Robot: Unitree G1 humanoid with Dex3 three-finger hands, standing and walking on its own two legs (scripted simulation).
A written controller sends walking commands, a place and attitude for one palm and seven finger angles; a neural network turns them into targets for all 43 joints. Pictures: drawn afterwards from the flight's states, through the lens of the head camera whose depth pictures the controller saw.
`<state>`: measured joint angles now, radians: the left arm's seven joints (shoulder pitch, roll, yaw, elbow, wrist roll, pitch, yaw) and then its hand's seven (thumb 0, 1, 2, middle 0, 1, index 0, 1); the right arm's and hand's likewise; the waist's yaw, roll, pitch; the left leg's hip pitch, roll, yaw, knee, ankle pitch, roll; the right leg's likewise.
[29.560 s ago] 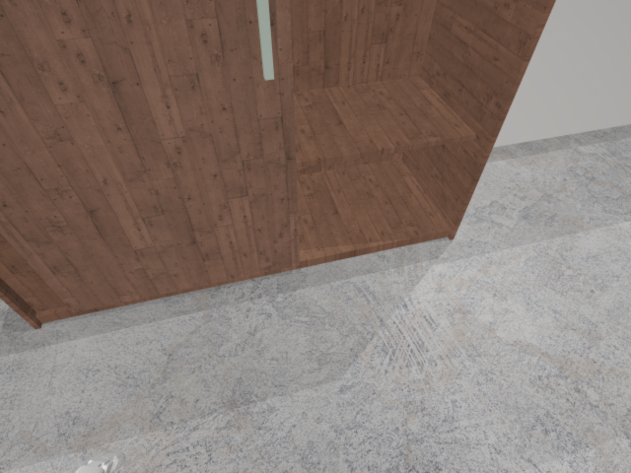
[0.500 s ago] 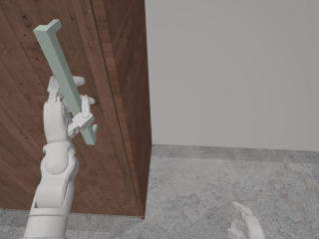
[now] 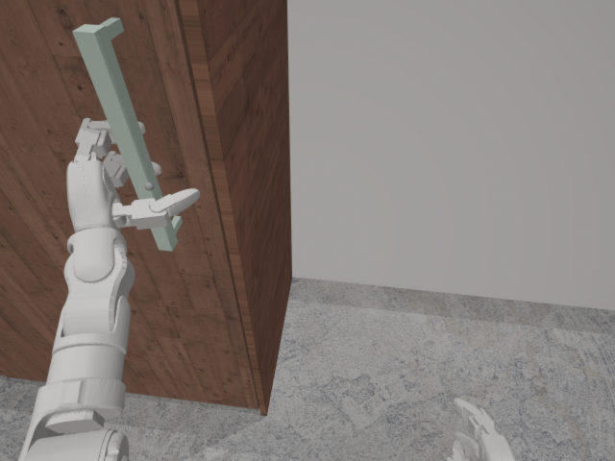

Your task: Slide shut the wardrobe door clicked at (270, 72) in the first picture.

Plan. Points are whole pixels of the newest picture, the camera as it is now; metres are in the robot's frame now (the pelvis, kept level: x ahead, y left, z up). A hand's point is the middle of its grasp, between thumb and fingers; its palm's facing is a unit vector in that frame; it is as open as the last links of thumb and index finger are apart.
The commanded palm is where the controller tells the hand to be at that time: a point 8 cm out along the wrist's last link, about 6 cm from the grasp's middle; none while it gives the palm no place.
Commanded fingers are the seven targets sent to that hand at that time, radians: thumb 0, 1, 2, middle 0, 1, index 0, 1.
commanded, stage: loosen the grip on the handle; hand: left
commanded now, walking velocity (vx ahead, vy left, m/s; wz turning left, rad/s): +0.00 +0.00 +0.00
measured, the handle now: (145, 153) +0.41 +0.24 +0.22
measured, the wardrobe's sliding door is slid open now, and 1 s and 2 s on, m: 0.00 0.00 0.00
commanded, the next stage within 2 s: slip the hand off the handle in 0.28 s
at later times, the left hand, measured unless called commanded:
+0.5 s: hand (143, 187) +0.37 +0.23 +0.19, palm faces +0.26 -0.96 -0.09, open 14.6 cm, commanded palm +0.33 +0.29 +0.19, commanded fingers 0.00 -0.55 0.20 -0.25 -1.15 -0.25 -1.15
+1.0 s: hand (92, 186) +0.36 +0.29 +0.20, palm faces +0.31 -0.95 -0.09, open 14.7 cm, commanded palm +0.32 +0.33 +0.19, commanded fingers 0.00 -0.55 0.20 -0.25 -1.15 -0.25 -1.15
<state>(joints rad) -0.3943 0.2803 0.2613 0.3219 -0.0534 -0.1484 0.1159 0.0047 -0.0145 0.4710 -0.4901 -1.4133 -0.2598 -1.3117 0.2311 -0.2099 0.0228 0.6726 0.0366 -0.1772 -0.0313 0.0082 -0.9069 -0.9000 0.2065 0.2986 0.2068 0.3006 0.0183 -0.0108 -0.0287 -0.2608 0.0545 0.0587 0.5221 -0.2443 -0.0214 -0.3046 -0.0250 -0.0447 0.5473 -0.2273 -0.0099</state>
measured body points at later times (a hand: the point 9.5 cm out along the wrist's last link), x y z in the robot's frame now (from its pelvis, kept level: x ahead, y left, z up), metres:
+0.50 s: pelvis +0.02 +0.01 +0.00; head +0.03 +0.00 +0.45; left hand +0.35 +0.28 +0.20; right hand +0.18 -0.23 -0.10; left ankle +0.02 +0.14 -0.73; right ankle +0.04 -0.11 -0.73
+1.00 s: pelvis +0.02 +0.02 -0.01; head +0.03 +0.02 +0.44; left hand +0.34 +0.34 +0.20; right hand +0.17 -0.22 -0.10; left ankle +0.02 +0.14 -0.73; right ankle +0.04 -0.11 -0.73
